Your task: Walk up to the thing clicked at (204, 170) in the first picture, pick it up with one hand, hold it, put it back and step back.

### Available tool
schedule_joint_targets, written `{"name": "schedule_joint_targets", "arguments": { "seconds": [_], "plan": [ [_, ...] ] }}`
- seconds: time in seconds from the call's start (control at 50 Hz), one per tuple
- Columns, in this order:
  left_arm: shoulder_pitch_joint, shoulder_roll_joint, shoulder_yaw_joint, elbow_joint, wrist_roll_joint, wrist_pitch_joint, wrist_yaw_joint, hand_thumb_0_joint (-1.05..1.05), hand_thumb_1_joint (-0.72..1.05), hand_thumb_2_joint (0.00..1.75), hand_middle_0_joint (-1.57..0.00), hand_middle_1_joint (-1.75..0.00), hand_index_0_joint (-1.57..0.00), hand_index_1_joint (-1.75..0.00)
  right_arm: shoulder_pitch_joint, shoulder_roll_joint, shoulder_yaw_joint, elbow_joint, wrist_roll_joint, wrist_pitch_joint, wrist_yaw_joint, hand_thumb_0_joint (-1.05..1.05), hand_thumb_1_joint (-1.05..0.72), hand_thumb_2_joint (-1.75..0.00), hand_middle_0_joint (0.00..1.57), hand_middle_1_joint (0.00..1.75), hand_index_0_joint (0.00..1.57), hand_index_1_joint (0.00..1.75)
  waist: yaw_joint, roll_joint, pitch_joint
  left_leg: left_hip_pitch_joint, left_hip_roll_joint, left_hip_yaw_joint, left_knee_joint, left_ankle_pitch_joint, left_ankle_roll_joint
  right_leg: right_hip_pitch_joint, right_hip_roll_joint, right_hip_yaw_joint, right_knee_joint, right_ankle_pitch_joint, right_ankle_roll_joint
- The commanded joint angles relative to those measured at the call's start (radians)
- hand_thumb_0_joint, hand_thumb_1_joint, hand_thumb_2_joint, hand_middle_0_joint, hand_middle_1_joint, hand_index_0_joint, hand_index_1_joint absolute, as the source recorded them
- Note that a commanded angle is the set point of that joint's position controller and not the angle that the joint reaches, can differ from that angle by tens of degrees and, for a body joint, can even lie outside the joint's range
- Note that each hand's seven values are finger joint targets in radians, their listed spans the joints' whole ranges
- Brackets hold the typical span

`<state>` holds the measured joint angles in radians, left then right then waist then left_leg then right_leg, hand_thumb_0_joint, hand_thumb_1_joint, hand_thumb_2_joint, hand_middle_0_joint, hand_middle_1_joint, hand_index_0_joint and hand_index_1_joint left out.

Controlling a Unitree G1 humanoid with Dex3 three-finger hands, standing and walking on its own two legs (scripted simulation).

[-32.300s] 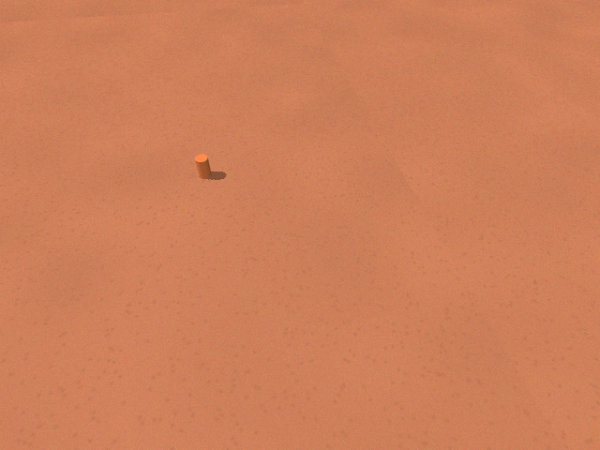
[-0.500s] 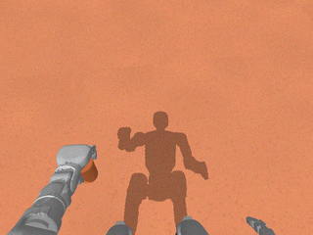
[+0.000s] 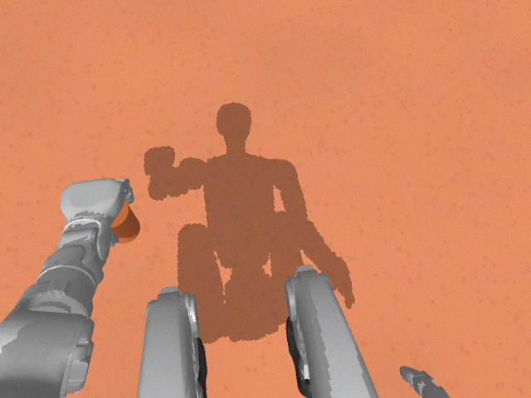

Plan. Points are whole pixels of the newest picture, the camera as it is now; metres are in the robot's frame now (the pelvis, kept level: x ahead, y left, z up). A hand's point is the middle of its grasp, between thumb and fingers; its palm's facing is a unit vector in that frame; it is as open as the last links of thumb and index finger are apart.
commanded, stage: crouch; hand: left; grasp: from above
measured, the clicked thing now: (117, 220) +0.43 +0.21 -0.19
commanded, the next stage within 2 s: lower in 1.00 s
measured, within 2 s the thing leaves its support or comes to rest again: rests again in 1.82 s
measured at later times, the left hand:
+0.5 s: hand (128, 226) +0.44 +0.21 -0.27, palm faces -0.45 -0.03 -0.89, open 8.8 cm
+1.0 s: hand (137, 228) +0.45 +0.21 -0.32, palm faces -0.45 -0.02 -0.89, open 8.8 cm
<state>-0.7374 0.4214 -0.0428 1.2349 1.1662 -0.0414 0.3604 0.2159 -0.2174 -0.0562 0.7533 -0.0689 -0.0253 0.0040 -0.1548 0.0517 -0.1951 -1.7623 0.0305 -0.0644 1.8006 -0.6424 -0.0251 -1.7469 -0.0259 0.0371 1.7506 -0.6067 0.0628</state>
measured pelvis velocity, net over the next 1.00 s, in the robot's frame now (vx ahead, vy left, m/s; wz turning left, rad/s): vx -0.02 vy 0.00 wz -0.04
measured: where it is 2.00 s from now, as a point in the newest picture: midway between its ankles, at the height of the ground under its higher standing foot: (251, 382)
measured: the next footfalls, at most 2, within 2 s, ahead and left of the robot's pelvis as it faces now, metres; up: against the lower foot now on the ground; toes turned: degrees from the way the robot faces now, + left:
none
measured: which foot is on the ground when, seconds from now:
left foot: down 0.00-1.00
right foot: down 0.00-1.00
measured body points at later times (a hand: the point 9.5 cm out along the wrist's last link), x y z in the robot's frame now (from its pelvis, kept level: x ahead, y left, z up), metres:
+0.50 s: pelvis -0.01 -0.01 -0.10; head +0.22 +0.02 +0.29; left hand +0.46 +0.21 -0.21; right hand +0.06 -0.29 -0.22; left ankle +0.07 +0.13 -0.48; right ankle +0.08 -0.16 -0.48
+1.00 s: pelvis -0.02 +0.00 -0.16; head +0.20 +0.03 +0.23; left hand +0.47 +0.21 -0.27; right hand +0.01 -0.28 -0.27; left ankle +0.07 +0.13 -0.48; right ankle +0.08 -0.15 -0.48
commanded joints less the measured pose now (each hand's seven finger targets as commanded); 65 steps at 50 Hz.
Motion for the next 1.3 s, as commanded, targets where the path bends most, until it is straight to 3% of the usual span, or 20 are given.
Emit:
{"name": "schedule_joint_targets", "arguments": {
  "seconds": [0.0,0.04,0.08,0.12,0.18,0.22,0.24,0.3,0.34,0.44,0.48,0.52,0.86,0.9,0.94,0.96,1.12,1.16,1.24,1.28],
  "plan": [
    [-0.389,0.254,0.062,-0.185,0.026,-0.025,0.062,0.0,0.66,0.79,-0.97,-0.79,-1.01,-0.76,0.136,-0.223,-0.069,-0.046,-0.01,-0.036,0.002,0.0,-0.9,-0.9,0.2,0.3,0.2,0.3,-0.019,0.104,-0.656,0.371,-0.035,0.03,-0.156,0.142,0.03,0.212,0.032,-0.11,-0.115,0.136,-0.096],
    [-0.39,0.222,0.048,-0.17,0.027,-0.026,0.069,0.0,0.69,0.8,-1.0,-0.81,-1.04,-0.77,0.143,-0.223,-0.066,-0.042,-0.018,-0.042,0.012,0.0,-0.91,-0.9,0.2,0.3,0.2,0.3,-0.036,0.118,-0.654,0.378,-0.033,0.027,-0.124,0.161,0.029,0.183,0.027,-0.117,-0.087,0.155,-0.096],
    [-0.44,0.267,0.064,-0.18,0.039,-0.025,0.082,0.0,0.63,0.84,-0.98,-0.79,-1.01,-0.77,0.14,-0.227,-0.066,-0.032,-0.02,-0.043,0.017,0.0,-0.91,-0.9,0.2,0.3,0.2,0.3,-0.033,0.156,-0.678,0.357,-0.036,0.036,-0.095,0.161,0.028,0.159,0.03,-0.116,-0.057,0.157,-0.098],
    [-0.433,0.227,0.048,-0.16,0.036,-0.017,0.088,0.0,0.63,0.81,-0.97,-0.79,-1.0,-0.76,0.141,-0.222,-0.06,-0.032,-0.027,-0.045,0.025,0.0,-0.91,-0.9,0.2,0.3,0.2,0.3,-0.04,0.161,-0.677,0.344,-0.035,0.035,-0.073,0.17,0.026,0.135,0.028,-0.123,-0.027,0.164,-0.099],
    [-0.475,0.263,0.061,-0.173,0.036,-0.009,0.091,0.0,0.6,0.83,-0.97,-0.78,-0.99,-0.75,0.144,-0.227,-0.059,-0.03,-0.029,-0.044,0.033,0.0,-0.91,-0.9,0.2,0.3,0.2,0.3,-0.039,0.172,-0.734,0.318,-0.039,0.052,-0.016,0.207,0.031,0.152,0.032,-0.119,0.008,0.205,-0.096],
    [-0.419,0.248,0.057,-0.113,0.03,0.002,0.087,0.0,0.63,0.82,-0.98,-0.78,-1.0,-0.76,0.139,-0.221,-0.055,-0.034,-0.033,-0.044,0.039,0.0,-0.91,-0.9,0.2,0.3,0.2,0.3,-0.043,0.136,-0.666,0.257,-0.039,0.058,0.009,0.192,0.037,0.141,0.031,-0.119,0.014,0.202,-0.089],
    [-0.481,0.25,0.051,-0.152,0.02,0.0,0.086,0.0,0.61,0.83,-0.97,-0.76,-0.99,-0.74,0.135,-0.222,-0.056,-0.031,-0.033,-0.042,0.039,0.0,-0.91,-0.9,0.2,0.3,0.2,0.3,-0.048,0.136,-0.693,0.244,-0.038,0.062,0.024,0.178,0.041,0.139,0.035,-0.117,0.019,0.195,-0.088],
    [-0.453,0.276,0.068,-0.13,0.019,0.002,0.08,0.0,0.58,0.8,-0.95,-0.75,-0.97,-0.73,0.131,-0.223,-0.052,-0.034,-0.034,-0.039,0.044,0.0,-0.91,-0.9,0.2,0.3,0.2,0.3,-0.035,0.15,-0.678,0.212,-0.041,0.064,0.048,0.173,0.039,0.123,0.034,-0.118,0.051,0.185,-0.089],
    [-0.451,0.25,0.054,-0.102,0.026,0.003,0.072,0.0,0.59,0.82,-0.96,-0.76,-0.98,-0.74,0.131,-0.226,-0.052,-0.033,-0.036,-0.038,0.048,0.0,-0.91,-0.9,0.2,0.3,0.2,0.3,-0.051,0.154,-0.673,0.207,-0.038,0.062,0.071,0.184,0.037,0.093,0.035,-0.123,0.073,0.198,-0.089],
    [-0.5,0.299,0.069,-0.114,0.02,-0.013,0.064,0.0,0.57,0.8,-0.94,-0.76,-0.97,-0.74,0.134,-0.236,-0.046,-0.035,-0.036,-0.032,0.058,0.0,-0.91,-0.9,0.2,0.3,0.2,0.3,-0.057,0.157,-0.649,0.128,-0.041,0.068,0.117,0.179,0.044,0.08,0.036,-0.123,0.112,0.203,-0.086],
    [-0.457,0.255,0.05,-0.047,0.021,-0.013,0.059,0.0,0.58,0.79,-0.94,-0.76,-0.97,-0.74,0.137,-0.235,-0.042,-0.036,-0.04,-0.033,0.064,0.0,-0.92,-0.9,0.2,0.3,0.2,0.3,-0.076,0.143,-0.608,0.136,-0.036,0.059,0.126,0.176,0.039,0.043,0.036,-0.132,0.125,0.193,-0.086],
    [-0.516,0.301,0.068,-0.088,0.025,-0.026,0.059,0.0,0.58,0.81,-0.96,-0.75,-0.97,-0.74,0.141,-0.247,-0.045,-0.035,-0.041,-0.031,0.068,0.0,-0.92,-0.91,0.2,0.3,0.2,0.3,-0.07,0.161,-0.666,0.134,-0.038,0.06,0.147,0.186,0.04,0.05,0.038,-0.133,0.149,0.205,-0.088],
    [-0.585,0.329,0.065,0.073,0.043,-0.054,0.09,0.0,0.61,0.78,-0.97,-0.74,-0.99,-0.72,0.141,-0.259,-0.012,-0.01,-0.06,-0.041,0.087,0.0,-0.91,-0.9,0.2,0.3,0.2,0.3,-0.104,0.155,-0.578,-0.003,-0.049,0.07,0.24,0.073,0.045,-0.072,0.045,-0.147,0.228,0.097,-0.092],
    [-0.614,0.366,0.086,0.039,0.048,-0.059,0.096,0.0,0.62,0.79,-0.98,-0.73,-0.99,-0.71,0.142,-0.268,-0.013,-0.008,-0.059,-0.043,0.086,0.0,-0.91,-0.9,0.2,0.3,0.2,0.3,-0.09,0.19,-0.6,0.018,-0.05,0.063,0.239,0.074,0.042,-0.103,0.043,-0.154,0.244,0.092,-0.097],
    [-0.601,0.314,0.059,0.078,0.047,-0.057,0.092,0.0,0.65,0.79,-0.99,-0.74,-1.01,-0.73,0.145,-0.268,-0.008,-0.005,-0.061,-0.047,0.093,0.0,-0.91,-0.9,0.2,0.3,0.2,0.3,-0.107,0.183,-0.561,0.015,-0.047,0.058,0.244,0.07,0.04,-0.134,0.044,-0.163,0.255,0.092,-0.099],
    [-0.656,0.356,0.072,0.025,0.048,-0.066,0.096,0.0,0.64,0.78,-1.0,-0.73,-1.01,-0.71,0.138,-0.268,-0.008,-0.006,-0.06,-0.045,0.092,0.0,-0.91,-0.9,0.2,0.3,0.2,0.3,-0.098,0.207,-0.599,0.001,-0.05,0.063,0.249,0.071,0.042,-0.116,0.047,-0.158,0.261,0.093,-0.1],
    [-0.611,0.347,0.07,0.093,0.061,-0.061,0.111,0.0,0.61,0.81,-1.01,-0.69,-1.01,-0.69,0.151,-0.271,0.002,0.003,-0.062,-0.046,0.097,0.0,-0.91,-0.9,0.2,0.3,0.2,0.3,-0.096,0.194,-0.59,-0.015,-0.052,0.064,0.28,0.097,0.042,-0.129,0.047,-0.163,0.288,0.122,-0.098],
    [-0.637,0.322,0.056,0.132,0.059,-0.064,0.11,0.0,0.64,0.82,-1.03,-0.71,-1.03,-0.71,0.152,-0.27,0.005,0.004,-0.066,-0.047,0.1,0.0,-0.91,-0.9,0.2,0.3,0.2,0.3,-0.125,0.156,-0.552,-0.061,-0.054,0.063,0.298,0.083,0.049,-0.139,0.05,-0.162,0.287,0.115,-0.095],
    [-0.633,0.343,0.067,0.171,0.067,-0.073,0.122,0.0,0.64,0.82,-1.02,-0.7,-1.02,-0.7,0.148,-0.275,0.013,0.011,-0.074,-0.052,0.103,0.0,-0.91,-0.9,0.2,0.3,0.2,0.3,-0.116,0.172,-0.543,-0.069,-0.054,0.061,0.317,0.084,0.047,-0.156,0.048,-0.165,0.308,0.113,-0.095],
    [-0.646,0.313,0.053,0.185,0.071,-0.082,0.125,0.0,0.68,0.8,-1.05,-0.69,-1.06,-0.69,0.155,-0.276,0.018,0.01,-0.08,-0.059,0.109,0.0,-0.91,-0.9,0.2,0.3,0.2,0.3,-0.142,0.167,-0.519,-0.076,-0.053,0.057,0.326,0.082,0.046,-0.173,0.048,-0.172,0.319,0.114,-0.095]
  ]
}}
